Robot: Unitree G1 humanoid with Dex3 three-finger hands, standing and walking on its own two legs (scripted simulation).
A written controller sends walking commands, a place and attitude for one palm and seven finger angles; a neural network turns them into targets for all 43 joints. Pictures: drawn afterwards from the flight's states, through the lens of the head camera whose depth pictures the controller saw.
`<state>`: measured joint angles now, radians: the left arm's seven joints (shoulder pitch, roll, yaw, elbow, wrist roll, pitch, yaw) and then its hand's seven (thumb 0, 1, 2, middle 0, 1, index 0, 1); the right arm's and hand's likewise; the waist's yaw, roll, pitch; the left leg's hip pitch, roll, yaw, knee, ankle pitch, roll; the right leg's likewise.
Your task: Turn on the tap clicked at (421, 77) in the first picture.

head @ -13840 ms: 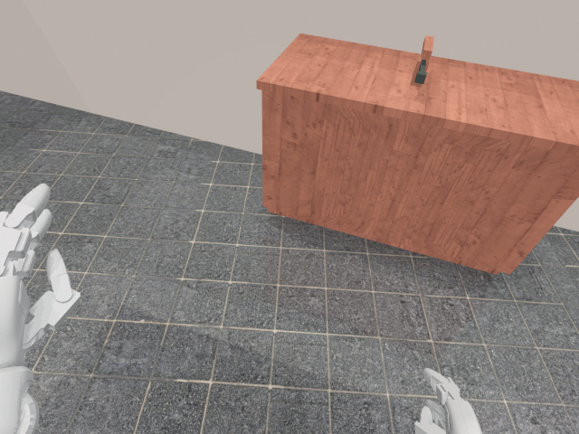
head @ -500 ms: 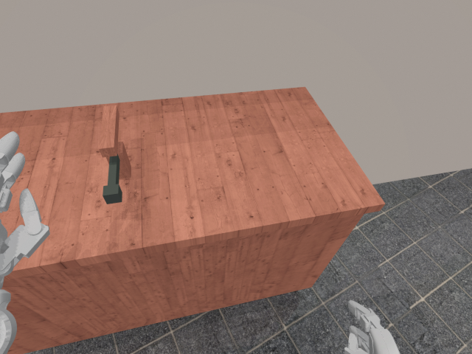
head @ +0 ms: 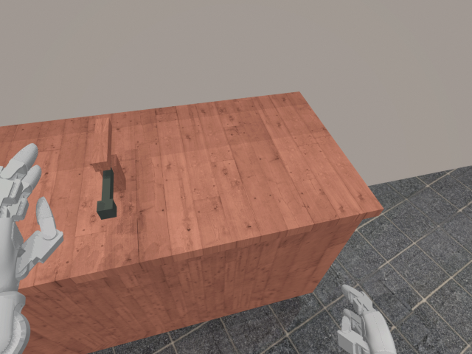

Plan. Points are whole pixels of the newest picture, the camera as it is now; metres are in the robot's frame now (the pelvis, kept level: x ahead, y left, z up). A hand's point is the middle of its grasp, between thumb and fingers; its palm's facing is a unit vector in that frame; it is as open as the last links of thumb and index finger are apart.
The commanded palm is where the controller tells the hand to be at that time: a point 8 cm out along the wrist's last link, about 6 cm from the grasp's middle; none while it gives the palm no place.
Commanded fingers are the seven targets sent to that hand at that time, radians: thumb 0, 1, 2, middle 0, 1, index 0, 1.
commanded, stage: come to a stop and stand still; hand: left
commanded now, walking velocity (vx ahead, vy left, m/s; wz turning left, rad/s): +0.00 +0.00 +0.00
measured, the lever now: (107, 209) +0.35 +0.28 +0.01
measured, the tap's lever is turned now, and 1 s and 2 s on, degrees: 0 0 0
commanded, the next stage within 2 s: look again from close up in 1.06 s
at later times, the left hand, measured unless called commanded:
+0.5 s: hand (86, 241) +0.23 +0.23 +0.12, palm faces +0.23 -0.87 -0.43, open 7.4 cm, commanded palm +0.17 +0.27 +0.17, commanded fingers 0.00 0.90 0.90 -0.20 -0.30 -0.20 -0.30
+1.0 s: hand (60, 219) +0.24 +0.26 +0.15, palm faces +0.35 -0.87 -0.35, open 7.4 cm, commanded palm +0.18 +0.29 +0.17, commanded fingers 0.00 0.90 0.90 -0.20 -0.30 -0.20 -0.30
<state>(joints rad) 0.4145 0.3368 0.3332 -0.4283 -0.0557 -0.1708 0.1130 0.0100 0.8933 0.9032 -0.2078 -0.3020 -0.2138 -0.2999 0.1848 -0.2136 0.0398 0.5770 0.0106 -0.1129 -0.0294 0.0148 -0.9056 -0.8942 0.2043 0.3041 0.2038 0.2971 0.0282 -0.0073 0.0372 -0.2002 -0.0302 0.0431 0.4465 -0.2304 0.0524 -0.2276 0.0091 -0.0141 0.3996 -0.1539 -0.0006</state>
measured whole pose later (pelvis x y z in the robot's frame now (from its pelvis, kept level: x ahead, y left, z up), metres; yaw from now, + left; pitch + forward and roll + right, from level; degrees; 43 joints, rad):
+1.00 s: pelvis +0.02 +0.01 +0.00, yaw +0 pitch +0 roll -1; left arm 0.38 0.37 0.34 -0.44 -0.04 -0.22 0.08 0.01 0.89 0.90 -0.21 -0.30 -0.22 -0.30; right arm 0.19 -0.19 0.04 0.55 0.01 -0.13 -0.02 0.01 -0.91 -0.89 0.20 0.30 0.20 0.30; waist 0.04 -0.05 0.06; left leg -0.19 -0.04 0.05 0.45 -0.26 0.07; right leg -0.22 0.00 0.00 0.40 -0.18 0.01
